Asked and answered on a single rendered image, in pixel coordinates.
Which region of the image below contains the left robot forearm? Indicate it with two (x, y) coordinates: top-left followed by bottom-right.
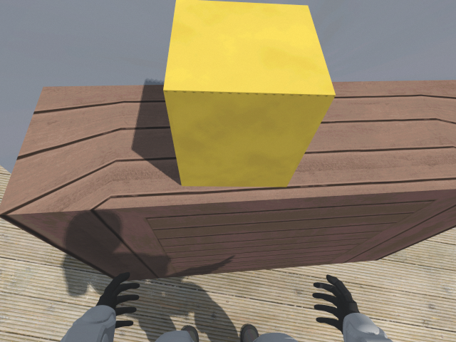
(60, 305), (116, 342)

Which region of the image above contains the pedestal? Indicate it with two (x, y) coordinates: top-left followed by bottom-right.
(0, 80), (456, 281)

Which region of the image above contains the robot right hand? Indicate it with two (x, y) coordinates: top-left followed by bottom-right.
(312, 274), (360, 334)

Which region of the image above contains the robot left foot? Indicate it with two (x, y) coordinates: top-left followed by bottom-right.
(183, 326), (199, 342)

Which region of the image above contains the robot foot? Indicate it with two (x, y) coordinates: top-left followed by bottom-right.
(183, 326), (199, 342)
(241, 325), (259, 342)

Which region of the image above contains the carton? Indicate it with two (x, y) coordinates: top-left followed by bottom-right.
(163, 0), (336, 187)

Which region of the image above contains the right robot forearm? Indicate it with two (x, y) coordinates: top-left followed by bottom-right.
(343, 313), (393, 342)

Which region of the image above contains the robot left hand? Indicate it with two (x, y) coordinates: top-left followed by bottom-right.
(96, 272), (140, 328)

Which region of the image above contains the robot right foot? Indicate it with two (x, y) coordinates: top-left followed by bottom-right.
(241, 325), (259, 342)

